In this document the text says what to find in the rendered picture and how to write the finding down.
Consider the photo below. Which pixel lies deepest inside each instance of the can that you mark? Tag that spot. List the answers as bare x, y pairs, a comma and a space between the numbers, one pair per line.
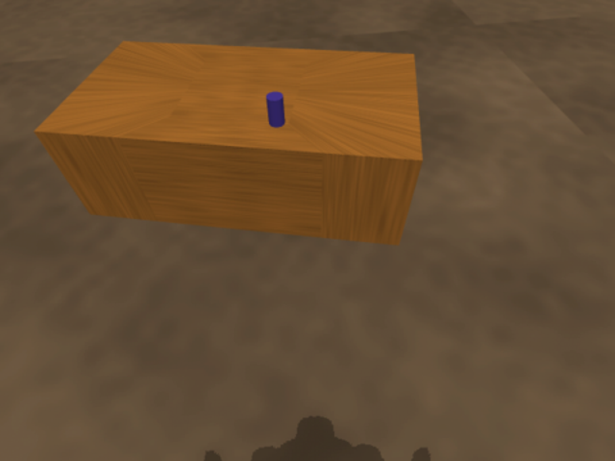
275, 109

